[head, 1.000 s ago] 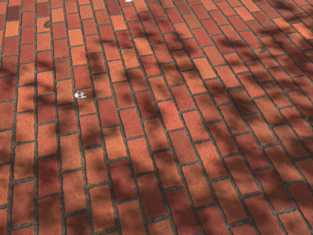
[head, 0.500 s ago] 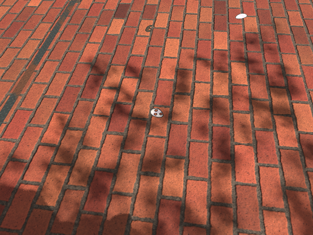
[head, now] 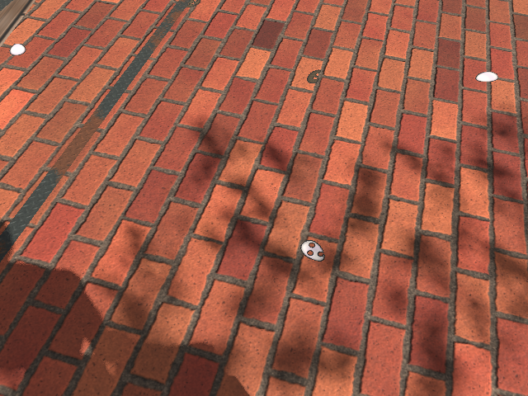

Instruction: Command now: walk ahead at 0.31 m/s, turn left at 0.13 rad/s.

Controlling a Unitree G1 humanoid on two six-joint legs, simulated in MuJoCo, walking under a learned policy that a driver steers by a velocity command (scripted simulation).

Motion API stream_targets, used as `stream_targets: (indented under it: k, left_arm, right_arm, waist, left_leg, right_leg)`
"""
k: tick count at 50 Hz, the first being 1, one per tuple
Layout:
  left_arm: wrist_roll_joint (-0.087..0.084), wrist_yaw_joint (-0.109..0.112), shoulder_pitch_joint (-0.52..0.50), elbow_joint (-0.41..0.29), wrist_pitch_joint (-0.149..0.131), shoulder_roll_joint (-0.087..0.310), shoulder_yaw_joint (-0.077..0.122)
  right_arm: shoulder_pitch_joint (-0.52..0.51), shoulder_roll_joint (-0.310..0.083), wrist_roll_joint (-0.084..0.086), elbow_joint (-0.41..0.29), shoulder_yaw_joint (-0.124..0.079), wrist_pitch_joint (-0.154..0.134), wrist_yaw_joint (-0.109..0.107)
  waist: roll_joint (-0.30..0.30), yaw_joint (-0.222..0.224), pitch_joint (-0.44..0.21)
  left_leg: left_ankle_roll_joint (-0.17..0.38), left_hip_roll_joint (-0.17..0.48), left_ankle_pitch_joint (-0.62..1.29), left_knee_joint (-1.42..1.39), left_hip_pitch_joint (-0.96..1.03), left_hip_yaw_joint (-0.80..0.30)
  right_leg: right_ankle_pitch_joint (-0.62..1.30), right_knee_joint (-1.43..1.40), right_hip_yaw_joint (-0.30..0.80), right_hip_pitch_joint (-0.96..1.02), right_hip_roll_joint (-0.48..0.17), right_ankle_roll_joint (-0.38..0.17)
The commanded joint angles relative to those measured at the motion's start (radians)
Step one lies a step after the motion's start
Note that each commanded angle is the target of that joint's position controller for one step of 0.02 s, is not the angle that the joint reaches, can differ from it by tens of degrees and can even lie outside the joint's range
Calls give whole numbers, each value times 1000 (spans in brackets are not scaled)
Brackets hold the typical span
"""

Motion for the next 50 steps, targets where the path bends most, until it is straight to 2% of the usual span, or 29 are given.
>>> stream_targets:
  k: [1, 4, 7, 10, 11, 12, 13, 14, 15, 16, 17, 18, 20, 22, 24, 25, 26, 27, 28, 29, 30, 31, 34, 42, 44, 46, 48, 49, 50]
  left_arm:
    - [14, 8, 60, -36, 7, 39, 12]
    - [10, -6, -36, -57, 0, 8, -3]
    - [7, -20, -86, -71, -3, 20, -3]
    - [17, -31, -90, -82, -10, 50, 5]
    - [22, -32, -53, -71, -14, 59, 9]
    - [30, -28, 4, -51, -19, 79, 17]
    - [42, -20, 42, -48, -22, 143, 30]
    - [52, -11, 69, -45, -12, 133, 23]
    - [34, -9, 114, -29, 6, 42, 3]
    - [19, -14, 89, -28, 14, 23, -10]
    - [15, -16, 31, -35, 23, 29, -10]
    - [14, -17, -39, -47, 29, 39, -10]
    - [26, -12, -136, -60, 46, 59, -1]
    - [29, -5, -136, -49, 56, 51, 0]
    - [13, 2, -131, -31, 60, 42, -2]
    - [8, 4, -114, -18, 61, 27, -7]
    - [9, 4, -92, -3, 60, 8, -14]
    - [15, 2, -82, 2, 60, 10, -14]
    - [13, 5, -66, 1, 61, 5, -9]
    - [20, 10, -79, 11, 59, 13, -8]
    - [17, 14, -70, 18, 58, 9, -6]
    - [17, 18, -55, 34, 60, 4, -6]
    - [13, 18, -43, 65, 60, 3, -4]
    - [4, 20, -31, 132, 69, 4, 1]
    - [-4, 23, -67, 118, 74, 33, 9]
    - [-10, 26, -99, 96, 81, 44, 14]
    - [-10, 25, -111, 76, 90, 35, 17]
    - [-8, 22, -109, 68, 95, 29, 19]
    - [-7, 18, -97, 65, 100, 14, 18]
  right_arm:
    - [-55, -135, -3, -51, -30, -20, -21]
    - [-30, -140, 0, -25, -26, -3, -38]
    - [1, -152, 1, 10, -25, 10, -46]
    - [-17, -149, 7, 33, -23, 21, -47]
    - [-34, -145, 13, 37, -22, 25, -49]
    - [-29, -138, 14, 41, -19, 26, -50]
    - [23, -118, -7, 36, -12, 18, -50]
    - [157, -56, -14, 66, 7, 10, -46]
    - [123, -77, -5, 80, 8, 19, -43]
    - [70, -128, 12, 66, -6, 37, -41]
    - [20, -125, 20, 62, -10, 61, -48]
    - [-3, -116, 16, 62, -12, 86, -55]
    - [5, -87, 9, 77, -10, 118, -70]
    - [43, -65, 2, 110, -8, 119, -75]
    - [71, -58, -4, 140, -10, 112, -70]
    - [63, -57, -14, 144, -10, 110, -67]
    - [44, -68, -27, 136, -10, 108, -67]
    - [20, -103, -27, 120, -13, 105, -72]
    - [-11, -135, -14, 137, -22, 98, -72]
    - [-41, -95, -12, 135, -13, 84, -71]
    - [-58, -77, -16, 141, -7, 71, -72]
    - [-68, -78, -15, 146, -6, 60, -71]
    - [-17, -75, -4, 175, -6, 40, -70]
    - [30, -60, 2, 228, 1, 46, -72]
    - [19, -98, 4, 220, -13, 52, -82]
    - [31, -120, 5, 216, -26, 62, -98]
    - [51, -132, 4, 211, -37, 72, -113]
    - [51, -141, 3, 206, -43, 75, -119]
    - [48, -145, 5, 197, -48, 74, -124]
  waist:
    - [98, 53, -55]
    - [110, 10, -59]
    - [122, -16, -71]
    - [127, -4, -71]
    - [120, 22, -85]
    - [94, 46, -117]
    - [16, 24, -199]
    - [-121, -13, -320]
    - [-186, 44, -370]
    - [-124, 45, -327]
    - [-58, 32, -249]
    - [-31, 14, -171]
    - [-93, -20, -101]
    - [-114, -25, -115]
    - [-99, -38, -131]
    - [-88, -35, -123]
    - [-60, -26, -94]
    - [-12, -2, -51]
    - [119, 43, -10]
    - [141, 38, 7]
    - [160, 50, 7]
    - [160, 55, 13]
    - [95, 33, 1]
    - [48, 13, -37]
    - [50, 2, -28]
    - [66, -11, -29]
    - [108, -20, -24]
    - [137, -19, -24]
    - [186, -21, -43]
  left_leg:
    - [145, 245, 711, -116, 7, -105]
    - [97, 209, 666, -100, 27, -49]
    - [99, 243, 608, -69, 91, -79]
    - [96, 276, 598, 24, 158, -131]
    - [78, 264, 580, 79, 167, -135]
    - [44, 216, 563, 161, 159, -120]
    - [-2, 141, 413, 286, 79, -93]
    - [-65, 71, 44, 479, -120, -77]
    - [-109, 40, -446, 631, -202, -93]
    - [-118, 72, -544, 696, -239, -133]
    - [-128, 99, -517, 721, -269, -129]
    - [-134, 121, -474, 668, -260, -118]
    - [-142, 126, -367, 505, -145, -80]
    - [-134, 108, -241, 389, -40, -48]
    - [-112, 91, -79, 249, 52, -15]
    - [-96, 88, -57, 202, 77, -8]
    - [-74, 120, -48, 151, 70, -44]
    - [-47, 178, -135, 83, 7, -108]
    - [-23, 171, -349, 46, -161, -125]
    - [-34, 163, -408, -4, -241, -129]
    - [-51, 167, -392, -25, -261, -131]
    - [-67, 160, -344, -22, -257, -123]
    - [-76, 146, -206, 26, -171, -99]
    - [-66, 130, 10, 73, -71, -69]
    - [-63, 126, 43, 98, -28, -53]
    - [-42, 152, 94, 115, 7, -62]
    - [-2, 218, 166, 110, 32, -103]
    - [25, 268, 197, 100, 42, -135]
    - [63, 334, 105, 60, 61, -188]
  right_leg:
    - [131, -117, -8, 25, 7, 27]
    - [300, -360, -30, 86, 44, 13]
    - [342, -469, -24, 124, 72, 2]
    - [233, -538, -17, 135, 90, -37]
    - [253, -600, -25, 188, 102, -54]
    - [431, -679, -32, 303, 108, -77]
    - [855, -618, 56, 494, 10, -125]
    - [1068, -560, 219, 755, -160, -283]
    - [1040, -618, 342, 780, -243, -366]
    - [786, -667, 358, 702, -233, -350]
    - [534, -708, 338, 610, -203, -309]
    - [331, -762, 295, 486, -173, -272]
    - [56, -840, 216, 299, -95, -212]
    - [-21, -849, 151, 251, -55, -194]
    - [-137, -831, 113, 231, -33, -168]
    - [-223, -825, 101, 217, -17, -136]
    - [-296, -813, 92, 202, 3, -91]
    - [-305, -767, 67, 212, 36, -54]
    - [-195, -725, -9, 315, 97, -26]
    - [-100, -669, -19, 406, 101, -16]
    - [-36, -642, -25, 447, 103, -23]
    - [2, -633, -25, 460, 100, -31]
    - [72, -631, -17, 435, 95, -47]
    - [255, -600, -21, 461, 93, -42]
    - [283, -568, -20, 396, 106, -51]
    - [296, -523, -18, 321, 121, -58]
    - [254, -459, -26, 243, 140, -54]
    - [202, -420, -35, 209, 145, -50]
    - [5, -355, -56, 178, 154, -48]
